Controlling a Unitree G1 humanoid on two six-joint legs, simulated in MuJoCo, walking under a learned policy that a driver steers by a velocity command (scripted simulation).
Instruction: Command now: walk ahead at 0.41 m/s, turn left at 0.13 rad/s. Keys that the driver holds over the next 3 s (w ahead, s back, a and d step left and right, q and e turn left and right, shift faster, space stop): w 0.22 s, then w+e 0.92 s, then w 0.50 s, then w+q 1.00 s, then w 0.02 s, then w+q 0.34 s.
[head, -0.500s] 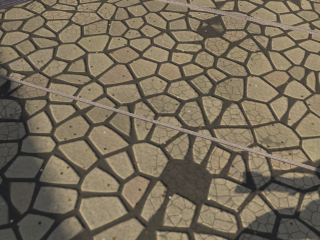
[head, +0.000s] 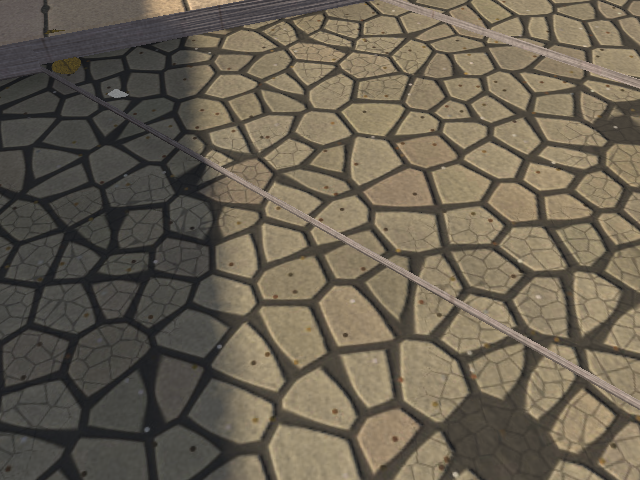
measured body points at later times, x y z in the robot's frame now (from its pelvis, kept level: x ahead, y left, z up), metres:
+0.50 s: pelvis +0.24 +0.04 -0.01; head +0.28 +0.04 +0.44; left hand +0.39 +0.27 -0.14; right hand +0.20 -0.21 -0.14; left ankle +0.12 +0.11 -0.74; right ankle +0.39 -0.09 -0.70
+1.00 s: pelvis +0.51 -0.03 +0.00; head +0.54 -0.05 +0.45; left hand +0.60 +0.24 -0.13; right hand +0.61 -0.32 -0.11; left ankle +0.73 +0.08 -0.68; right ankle +0.42 -0.05 -0.74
